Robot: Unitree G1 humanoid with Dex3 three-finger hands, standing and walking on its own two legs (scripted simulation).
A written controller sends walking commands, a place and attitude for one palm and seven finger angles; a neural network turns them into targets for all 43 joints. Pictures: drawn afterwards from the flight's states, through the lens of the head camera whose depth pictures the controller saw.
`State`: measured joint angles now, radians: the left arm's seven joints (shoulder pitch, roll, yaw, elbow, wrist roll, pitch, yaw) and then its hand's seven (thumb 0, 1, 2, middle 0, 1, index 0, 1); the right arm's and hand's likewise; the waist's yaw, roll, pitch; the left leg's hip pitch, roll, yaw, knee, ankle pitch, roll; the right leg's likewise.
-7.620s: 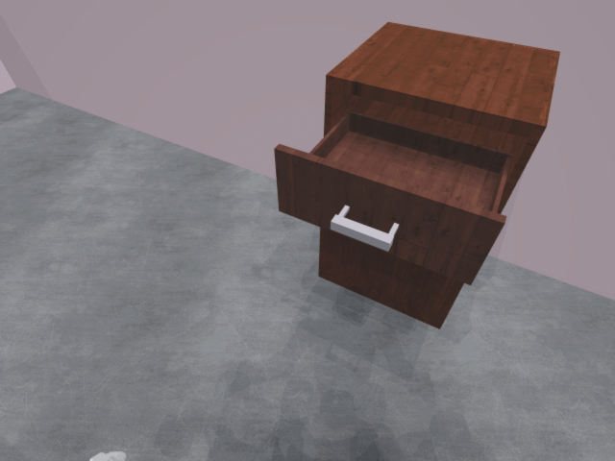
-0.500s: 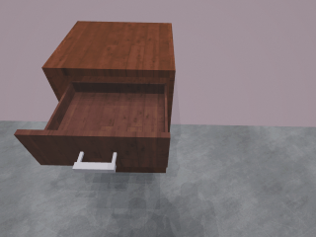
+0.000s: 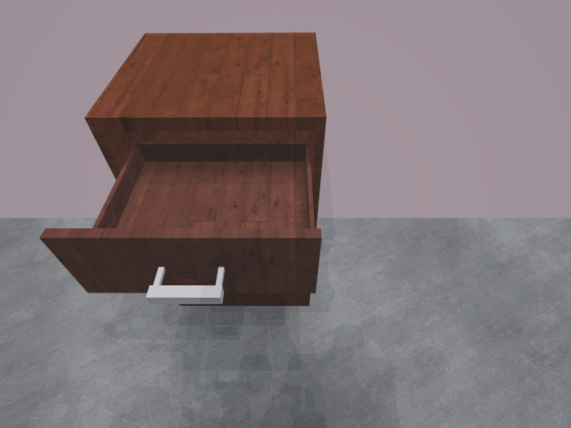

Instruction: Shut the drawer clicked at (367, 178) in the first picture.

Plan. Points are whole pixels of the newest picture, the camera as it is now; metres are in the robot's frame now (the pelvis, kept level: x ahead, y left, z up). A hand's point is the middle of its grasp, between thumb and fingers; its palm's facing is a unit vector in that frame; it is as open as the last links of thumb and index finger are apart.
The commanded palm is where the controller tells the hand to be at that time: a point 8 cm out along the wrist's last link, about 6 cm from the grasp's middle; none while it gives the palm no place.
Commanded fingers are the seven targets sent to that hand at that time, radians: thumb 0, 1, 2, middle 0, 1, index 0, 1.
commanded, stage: look again from close up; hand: left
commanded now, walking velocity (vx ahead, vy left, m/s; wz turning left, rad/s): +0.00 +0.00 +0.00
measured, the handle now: (188, 283) +0.36 +0.19 -0.05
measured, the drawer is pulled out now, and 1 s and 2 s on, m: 0.29 0.29 0.29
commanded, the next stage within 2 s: raise the hand and make a fist in 0.32 s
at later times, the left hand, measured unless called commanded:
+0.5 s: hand out of the picture +0.10 +0.20 -0.13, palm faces +0.16 -0.96 -0.21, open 7.3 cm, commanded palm +0.12 +0.23 -0.06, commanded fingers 0.00 0.90 0.90 -0.30 -0.41 -0.30 -0.41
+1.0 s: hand (174, 412) +0.15 +0.15 -0.02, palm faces +0.10 -0.99 -0.08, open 5.1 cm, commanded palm +0.13 +0.21 -0.02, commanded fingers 0.00 0.90 0.90 -0.80 -0.95 -0.80 -0.95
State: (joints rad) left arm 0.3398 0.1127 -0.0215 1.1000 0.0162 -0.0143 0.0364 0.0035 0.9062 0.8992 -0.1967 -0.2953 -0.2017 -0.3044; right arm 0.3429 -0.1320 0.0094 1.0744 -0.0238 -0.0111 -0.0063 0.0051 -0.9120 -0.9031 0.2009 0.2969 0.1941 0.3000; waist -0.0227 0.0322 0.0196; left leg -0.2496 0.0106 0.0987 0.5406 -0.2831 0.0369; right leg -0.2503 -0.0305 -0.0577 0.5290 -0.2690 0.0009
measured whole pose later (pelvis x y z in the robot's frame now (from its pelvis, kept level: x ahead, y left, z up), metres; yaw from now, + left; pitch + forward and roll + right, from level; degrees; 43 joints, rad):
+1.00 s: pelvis -0.01 -0.05 -0.09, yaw +4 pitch +13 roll -1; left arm 0.50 0.21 0.17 -0.07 -0.28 -0.52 -0.32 0.02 0.90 0.90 -0.61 -0.74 -0.61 -0.75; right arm 0.13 -0.22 -0.01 0.53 0.03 -0.25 -0.03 0.01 -0.91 -0.90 0.20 0.30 0.20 0.30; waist 0.06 0.02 -0.13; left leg -0.90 0.05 -0.04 1.18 -0.52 -0.03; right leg -0.84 -0.02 -0.17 1.16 -0.55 -0.08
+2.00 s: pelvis +0.01 +0.00 -0.05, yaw +3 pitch +9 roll -2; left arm 0.67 0.17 -0.04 -0.44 -0.15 -0.24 -0.11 0.02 0.90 0.90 -1.39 -1.59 -1.40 -1.60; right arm 0.26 -0.21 0.04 0.43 0.03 -0.16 -0.01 0.01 -0.90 -0.90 0.21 0.30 0.20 0.30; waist 0.02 0.05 -0.12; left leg -0.66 0.02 0.03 0.99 -0.50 0.04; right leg -0.62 -0.05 -0.10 0.95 -0.49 0.01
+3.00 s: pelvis +0.01 -0.03 -0.06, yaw +3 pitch +14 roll +0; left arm 0.45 0.18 0.09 -0.07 -0.23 -0.40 -0.21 0.02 0.90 0.90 -1.39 -1.60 -1.40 -1.60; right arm 0.24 -0.24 -0.01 0.53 0.02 -0.18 -0.03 0.01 -0.91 -0.90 0.20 0.30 0.20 0.30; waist -0.02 0.03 -0.13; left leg -0.77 0.04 0.02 1.03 -0.50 -0.01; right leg -0.74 -0.03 -0.11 1.02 -0.51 -0.04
